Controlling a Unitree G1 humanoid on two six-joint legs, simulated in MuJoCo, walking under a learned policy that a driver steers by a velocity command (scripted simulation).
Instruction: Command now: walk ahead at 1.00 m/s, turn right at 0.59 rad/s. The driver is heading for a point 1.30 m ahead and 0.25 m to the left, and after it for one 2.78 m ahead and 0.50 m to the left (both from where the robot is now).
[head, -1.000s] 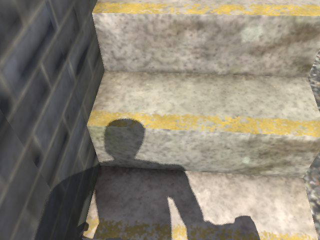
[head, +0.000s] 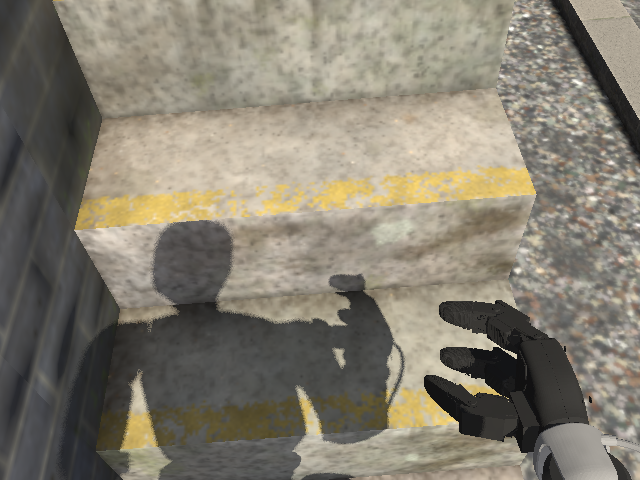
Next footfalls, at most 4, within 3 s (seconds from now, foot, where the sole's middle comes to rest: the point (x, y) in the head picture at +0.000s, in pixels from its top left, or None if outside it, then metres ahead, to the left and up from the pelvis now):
0.14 left None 0.02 0.12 -0.78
0.36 right None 0.11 -0.15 -0.55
0.54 right None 0.09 -0.22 -0.77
0.84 left None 0.04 -0.09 -0.68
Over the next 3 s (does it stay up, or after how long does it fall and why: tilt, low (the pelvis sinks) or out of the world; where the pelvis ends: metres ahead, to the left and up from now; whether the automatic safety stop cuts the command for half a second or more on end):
falls after 1.32 s (tilt)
